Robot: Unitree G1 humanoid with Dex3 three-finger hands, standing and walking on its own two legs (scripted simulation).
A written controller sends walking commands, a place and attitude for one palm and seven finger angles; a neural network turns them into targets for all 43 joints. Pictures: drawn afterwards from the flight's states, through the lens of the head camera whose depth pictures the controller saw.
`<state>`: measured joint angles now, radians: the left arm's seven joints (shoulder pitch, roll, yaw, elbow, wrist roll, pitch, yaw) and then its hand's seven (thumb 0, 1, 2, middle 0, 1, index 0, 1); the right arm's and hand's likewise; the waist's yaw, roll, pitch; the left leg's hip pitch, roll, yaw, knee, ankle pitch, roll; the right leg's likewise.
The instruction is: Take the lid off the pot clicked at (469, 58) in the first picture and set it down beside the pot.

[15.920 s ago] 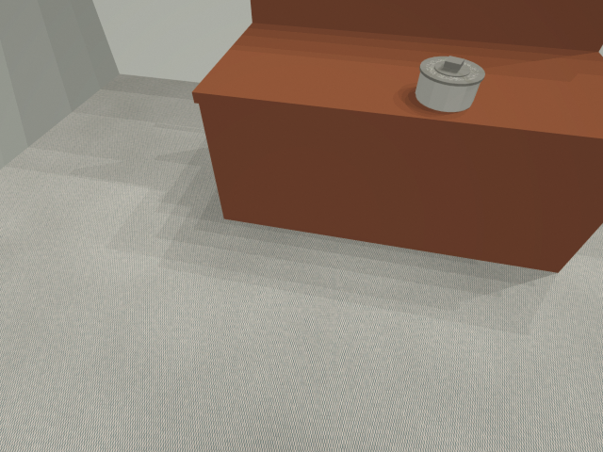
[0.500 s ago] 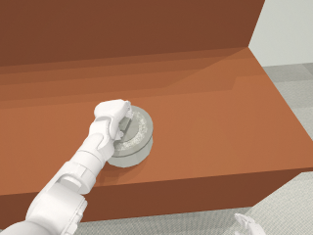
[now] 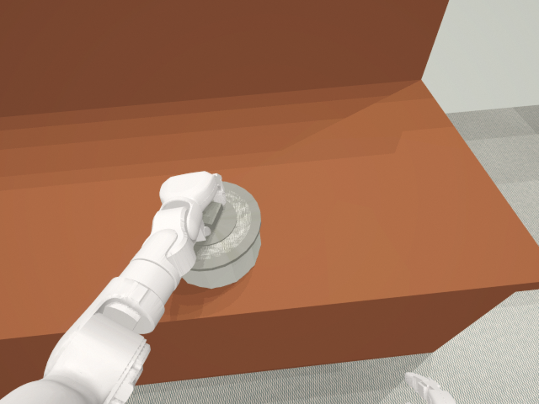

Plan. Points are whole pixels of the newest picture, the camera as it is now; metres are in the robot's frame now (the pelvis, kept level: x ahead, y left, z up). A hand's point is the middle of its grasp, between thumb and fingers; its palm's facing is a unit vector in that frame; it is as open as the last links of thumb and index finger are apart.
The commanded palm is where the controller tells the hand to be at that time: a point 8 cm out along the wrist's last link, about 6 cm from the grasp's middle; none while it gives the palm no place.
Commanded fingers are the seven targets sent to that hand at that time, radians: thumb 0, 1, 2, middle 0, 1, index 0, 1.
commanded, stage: lift the lid straight up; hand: left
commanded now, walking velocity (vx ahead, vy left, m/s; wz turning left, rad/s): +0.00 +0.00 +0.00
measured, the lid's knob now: (205, 214) +0.43 +0.13 +0.00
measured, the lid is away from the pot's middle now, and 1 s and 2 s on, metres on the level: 0.00 0.02 0.01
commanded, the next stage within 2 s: none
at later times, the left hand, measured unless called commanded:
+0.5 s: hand (199, 211) +0.41 +0.13 +0.04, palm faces -0.30 -0.13 -0.95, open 8.5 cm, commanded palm +0.40 +0.13 +0.12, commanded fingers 0.00 0.50 1.11 -0.89 -1.05 -0.81 -1.01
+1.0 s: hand (203, 194) +0.41 +0.11 +0.08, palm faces -0.26 -0.11 -0.96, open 8.5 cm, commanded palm +0.40 +0.12 +0.17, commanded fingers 0.00 0.50 1.11 -0.89 -1.05 -0.81 -1.01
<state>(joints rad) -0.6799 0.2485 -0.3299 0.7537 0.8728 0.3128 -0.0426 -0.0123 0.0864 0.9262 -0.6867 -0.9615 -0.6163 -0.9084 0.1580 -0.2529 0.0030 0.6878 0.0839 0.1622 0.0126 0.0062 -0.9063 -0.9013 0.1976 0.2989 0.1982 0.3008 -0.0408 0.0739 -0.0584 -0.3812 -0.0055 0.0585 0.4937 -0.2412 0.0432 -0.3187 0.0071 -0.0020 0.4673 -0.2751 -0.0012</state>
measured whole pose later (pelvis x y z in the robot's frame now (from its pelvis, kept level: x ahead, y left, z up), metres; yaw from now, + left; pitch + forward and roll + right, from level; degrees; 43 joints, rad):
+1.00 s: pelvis +0.00 -0.01 +0.00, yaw +2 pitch +5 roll +0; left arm -0.74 0.27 -0.41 0.58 0.85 0.41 -0.17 -0.02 0.09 0.91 -0.71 -0.95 -0.63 -0.90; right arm 0.07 -0.26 0.03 0.68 0.09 0.15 0.02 0.01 -0.91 -0.90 0.20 0.30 0.20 0.30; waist -0.01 0.09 -0.04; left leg -0.32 -0.01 0.03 0.46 -0.23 0.03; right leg -0.26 0.00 -0.03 0.45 -0.28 -0.01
